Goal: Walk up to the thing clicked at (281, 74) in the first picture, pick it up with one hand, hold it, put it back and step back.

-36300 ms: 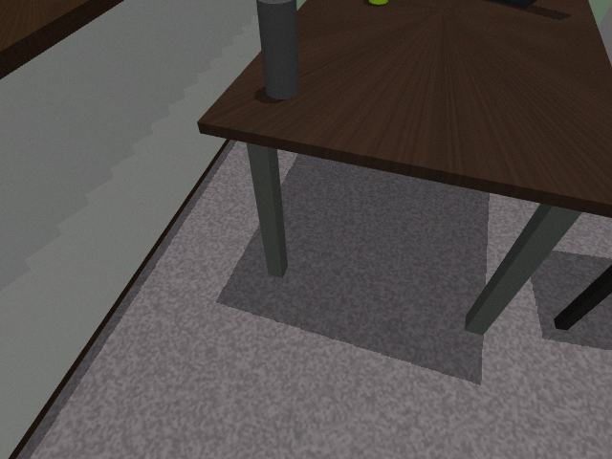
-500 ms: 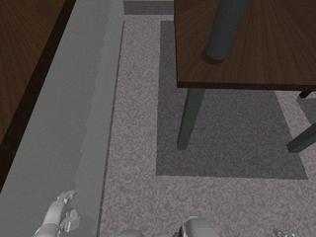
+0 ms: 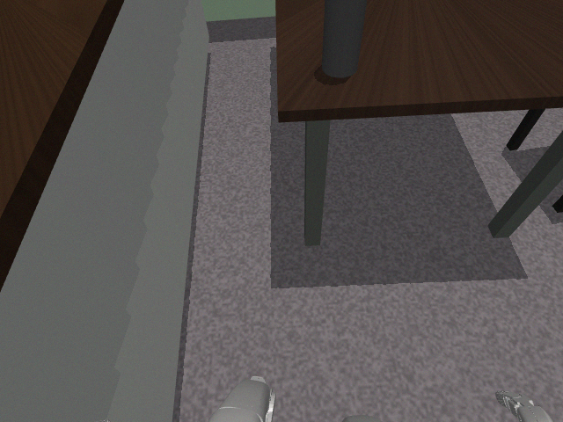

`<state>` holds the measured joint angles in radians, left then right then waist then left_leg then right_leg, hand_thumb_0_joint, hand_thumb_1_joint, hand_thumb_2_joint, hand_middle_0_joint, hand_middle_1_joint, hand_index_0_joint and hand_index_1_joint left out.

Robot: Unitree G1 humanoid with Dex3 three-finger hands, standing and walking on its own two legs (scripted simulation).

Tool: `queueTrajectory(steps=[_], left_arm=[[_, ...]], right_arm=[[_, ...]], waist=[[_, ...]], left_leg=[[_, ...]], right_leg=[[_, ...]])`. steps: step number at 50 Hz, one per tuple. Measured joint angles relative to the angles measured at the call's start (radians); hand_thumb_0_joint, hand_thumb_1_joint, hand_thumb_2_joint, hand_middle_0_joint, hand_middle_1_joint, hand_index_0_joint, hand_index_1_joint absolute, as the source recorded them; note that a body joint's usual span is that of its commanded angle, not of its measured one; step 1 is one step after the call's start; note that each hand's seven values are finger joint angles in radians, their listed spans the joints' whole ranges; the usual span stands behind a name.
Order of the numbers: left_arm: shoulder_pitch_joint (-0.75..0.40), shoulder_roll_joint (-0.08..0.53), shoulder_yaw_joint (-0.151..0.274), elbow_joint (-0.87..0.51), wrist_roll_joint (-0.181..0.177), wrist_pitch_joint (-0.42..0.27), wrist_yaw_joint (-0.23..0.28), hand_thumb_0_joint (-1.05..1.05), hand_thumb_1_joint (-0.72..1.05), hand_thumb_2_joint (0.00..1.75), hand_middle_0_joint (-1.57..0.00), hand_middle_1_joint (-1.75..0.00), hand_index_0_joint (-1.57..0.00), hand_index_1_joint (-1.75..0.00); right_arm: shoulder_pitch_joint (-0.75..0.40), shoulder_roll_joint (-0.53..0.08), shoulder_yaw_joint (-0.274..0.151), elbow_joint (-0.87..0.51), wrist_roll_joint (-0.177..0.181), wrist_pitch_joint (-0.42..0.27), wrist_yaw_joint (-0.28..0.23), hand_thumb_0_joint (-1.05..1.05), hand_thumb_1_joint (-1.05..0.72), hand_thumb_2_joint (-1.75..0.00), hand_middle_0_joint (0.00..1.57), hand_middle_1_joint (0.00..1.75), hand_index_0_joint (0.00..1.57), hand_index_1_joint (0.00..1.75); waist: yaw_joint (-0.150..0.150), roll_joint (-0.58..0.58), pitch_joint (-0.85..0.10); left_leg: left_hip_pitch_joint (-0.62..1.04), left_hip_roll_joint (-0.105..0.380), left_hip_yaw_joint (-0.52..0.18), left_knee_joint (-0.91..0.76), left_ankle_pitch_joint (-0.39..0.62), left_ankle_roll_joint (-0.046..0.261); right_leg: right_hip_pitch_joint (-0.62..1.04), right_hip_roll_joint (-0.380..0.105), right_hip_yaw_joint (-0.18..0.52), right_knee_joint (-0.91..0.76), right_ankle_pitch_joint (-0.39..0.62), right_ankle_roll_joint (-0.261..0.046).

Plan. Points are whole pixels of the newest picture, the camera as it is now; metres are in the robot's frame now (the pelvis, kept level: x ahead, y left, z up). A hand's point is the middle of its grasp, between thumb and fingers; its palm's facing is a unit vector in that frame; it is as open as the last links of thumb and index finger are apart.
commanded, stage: step back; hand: right
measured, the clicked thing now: (345, 7) +0.87 -0.12 +0.12
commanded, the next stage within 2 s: stand in 1.78 s
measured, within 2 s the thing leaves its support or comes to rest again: neither
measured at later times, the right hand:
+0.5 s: hand out of the picture -0.03 -0.26 -0.13, palm faces -0.12 +0.90 -0.42, open 7.4 cm
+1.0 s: hand out of the picture -0.22 -0.28 -0.15, palm faces -0.14 +0.92 -0.36, open 7.4 cm
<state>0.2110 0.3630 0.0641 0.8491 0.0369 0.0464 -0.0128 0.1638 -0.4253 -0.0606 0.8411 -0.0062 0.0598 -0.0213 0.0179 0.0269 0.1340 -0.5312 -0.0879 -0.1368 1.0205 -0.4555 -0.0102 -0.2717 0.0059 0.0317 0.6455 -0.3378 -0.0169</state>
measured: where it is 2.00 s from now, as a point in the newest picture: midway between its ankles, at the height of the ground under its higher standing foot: outside the picture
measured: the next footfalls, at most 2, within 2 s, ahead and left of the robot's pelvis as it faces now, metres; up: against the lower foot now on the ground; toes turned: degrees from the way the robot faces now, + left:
left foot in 0.24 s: -0.07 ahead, +0.12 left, +0.00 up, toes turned +4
right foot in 0.60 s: -0.21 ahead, -0.14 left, +0.00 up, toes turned +6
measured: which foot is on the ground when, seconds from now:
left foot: up 0.00-0.22, down 0.24-0.62, up 0.64-0.90, down 0.92-1.00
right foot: down 0.00-0.28, up 0.30-0.58, down 0.60-1.00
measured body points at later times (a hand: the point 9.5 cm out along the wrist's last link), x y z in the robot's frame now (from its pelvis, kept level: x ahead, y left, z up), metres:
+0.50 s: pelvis -0.17 +0.00 +0.00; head -0.12 +0.01 +0.45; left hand -0.07 +0.31 -0.12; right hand -0.03 -0.31 -0.10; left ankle -0.11 +0.12 -0.73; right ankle -0.19 -0.13 -0.67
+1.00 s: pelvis -0.30 -0.02 +0.00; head -0.29 -0.02 +0.45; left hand -0.25 +0.30 -0.11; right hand -0.21 -0.32 -0.13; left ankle -0.31 +0.10 -0.73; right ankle -0.25 -0.14 -0.71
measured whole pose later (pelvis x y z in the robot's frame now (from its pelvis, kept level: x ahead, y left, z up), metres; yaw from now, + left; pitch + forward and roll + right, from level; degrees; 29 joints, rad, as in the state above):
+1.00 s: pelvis -0.30 -0.02 +0.00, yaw +7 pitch -3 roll +1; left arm 0.21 0.37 0.04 0.90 0.04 0.02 -0.02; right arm 0.25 -0.37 -0.05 0.99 -0.04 0.01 0.01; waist 0.01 -0.02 0.06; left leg -0.22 -0.03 -0.02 0.60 -0.34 0.03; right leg -0.37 -0.03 0.01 0.78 -0.46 -0.01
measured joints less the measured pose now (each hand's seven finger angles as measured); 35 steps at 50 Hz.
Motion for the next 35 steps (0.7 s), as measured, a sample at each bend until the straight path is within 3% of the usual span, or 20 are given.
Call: queueTrajectory(steps=[4,9,12,14,17,19,21,23,26,29,31,33,35], left_arm=[[-0.012,-0.002,0.002,-0.015,0.004,0.002,0.010,0.01,0.90,0.90,-0.21,-0.30,-0.20,-0.30],[-0.065,-0.001,-0.010,-0.076,-0.001,-0.016,0.018,0.01,0.90,0.90,-0.22,-0.30,-0.20,-0.30],[-0.099,0.002,-0.024,-0.104,-0.011,-0.014,0.016,0.01,0.90,0.90,-0.23,-0.30,-0.20,-0.30],[-0.122,0.010,-0.029,-0.103,-0.016,-0.006,0.016,0.01,0.90,0.90,-0.23,-0.30,-0.20,-0.30],[-0.122,0.005,-0.024,-0.064,-0.021,0.017,0.025,0.01,0.90,0.90,-0.23,-0.30,-0.20,-0.30],[-0.112,0.012,-0.016,-0.043,-0.030,0.024,0.026,0.01,0.90,0.90,-0.22,-0.30,-0.20,-0.30],[-0.100,0.016,-0.009,-0.035,-0.033,0.020,0.025,0.01,0.90,0.90,-0.22,-0.30,-0.20,-0.30],[-0.086,0.017,-0.004,-0.031,-0.029,0.015,0.023,0.01,0.90,0.90,-0.22,-0.30,-0.20,-0.30],[-0.065,0.020,-0.005,-0.019,-0.022,0.010,0.020,0.01,0.90,0.90,-0.22,-0.30,-0.20,-0.30],[-0.043,0.025,-0.008,0.005,-0.014,-0.002,0.016,0.01,0.90,0.90,-0.21,-0.30,-0.20,-0.30],[-0.038,0.008,-0.007,0.032,-0.003,-0.011,0.016,0.01,0.90,0.90,-0.21,-0.30,-0.20,-0.30],[-0.016,0.006,-0.012,0.039,0.003,-0.013,0.008,0.01,0.90,0.90,-0.21,-0.30,-0.20,-0.30],[0.005,0.006,-0.014,0.043,0.003,-0.015,0.010,0.01,0.90,0.90,-0.21,-0.30,-0.20,-0.30]], right_arm=[[0.049,-0.006,0.006,0.021,0.000,-0.010,-0.002,0.01,-0.90,-0.90,0.20,0.30,0.20,0.30],[0.071,0.010,0.013,0.045,-0.011,-0.004,-0.002,0.01,-0.90,-0.90,0.20,0.30,0.20,0.30],[0.070,0.022,0.014,0.043,-0.013,-0.015,0.006,0.01,-0.90,-0.90,0.20,0.30,0.21,0.30],[0.051,0.043,0.011,0.049,-0.021,-0.020,0.010,0.01,-0.90,-0.90,0.20,0.30,0.21,0.30],[0.034,0.054,0.020,0.040,-0.028,-0.022,0.026,0.01,-0.90,-0.90,0.20,0.30,0.21,0.30],[0.024,0.065,0.027,0.038,-0.033,-0.024,0.022,0.01,-0.90,-0.90,0.20,0.30,0.21,0.30],[0.012,0.066,0.030,0.033,-0.032,-0.024,0.018,0.01,-0.90,-0.90,0.20,0.30,0.21,0.30],[-0.007,0.061,0.027,0.021,-0.033,-0.023,0.015,0.01,-0.90,-0.90,0.20,0.30,0.21,0.30],[-0.041,0.046,0.020,-0.006,-0.032,-0.025,0.013,0.01,-0.90,-0.90,0.20,0.30,0.21,0.30],[-0.074,0.026,0.019,-0.025,-0.026,-0.018,0.014,0.01,-0.90,-0.90,0.20,0.30,0.21,0.30],[-0.097,0.006,0.013,-0.018,-0.017,-0.008,0.014,0.00,-0.90,-0.90,0.20,0.30,0.21,0.30],[-0.089,0.013,0.007,0.000,-0.012,0.004,0.006,0.00,-0.90,-0.90,0.20,0.30,0.21,0.30],[-0.068,0.017,0.009,0.013,-0.005,0.010,0.004,0.01,-0.90,-0.90,0.20,0.30,0.21,0.30]], waist=[[-0.003,0.007,0.000],[-0.007,-0.002,0.026],[-0.017,-0.019,0.035],[-0.013,-0.068,0.055],[-0.031,-0.059,0.043],[-0.034,-0.061,0.026],[-0.025,-0.059,0.013],[-0.014,-0.054,0.011],[0.000,-0.040,0.017],[0.011,-0.021,0.019],[0.005,0.034,0.034],[0.018,0.025,0.021],[0.032,0.005,0.008]], left_leg=[[0.044,-0.029,0.004,0.082,-0.017,-0.014],[0.173,0.014,0.057,-0.093,-0.069,-0.018],[0.269,0.047,0.099,-0.316,0.015,0.003],[0.283,0.020,0.127,-0.362,0.093,0.027],[0.256,0.046,0.120,-0.349,0.114,0.042],[0.248,0.064,0.119,-0.380,0.147,0.039],[0.233,0.080,0.122,-0.404,0.179,0.037],[0.213,0.094,0.130,-0.416,0.207,0.035],[0.171,0.115,0.146,-0.414,0.239,0.027],[0.113,0.138,0.160,-0.377,0.256,0.010],[0.079,0.162,0.122,-0.337,0.246,0.009],[0.037,0.096,0.061,-0.211,0.057,0.009],[0.008,0.023,0.016,-0.041,-0.006,0.006]], right_leg=[[-0.030,-0.022,-0.022,-0.025,0.046,-0.001],[-0.087,-0.052,-0.066,-0.002,0.080,0.005],[-0.135,-0.075,-0.087,0.039,0.091,0.017],[-0.161,-0.100,-0.056,0.075,0.090,0.020],[-0.213,-0.003,0.021,0.296,-0.156,0.014],[-0.234,0.062,0.067,0.463,-0.189,0.008],[-0.219,0.090,0.077,0.534,-0.188,0.013],[-0.173,0.089,0.071,0.504,-0.196,0.027],[-0.078,0.057,0.043,0.332,-0.196,0.039],[0.039,0.022,0.004,0.047,-0.098,0.029],[0.056,0.053,-0.023,-0.013,-0.039,0.006],[0.023,0.040,-0.017,0.012,-0.032,-0.008],[0.005,0.016,-0.002,0.006,-0.010,-0.010]])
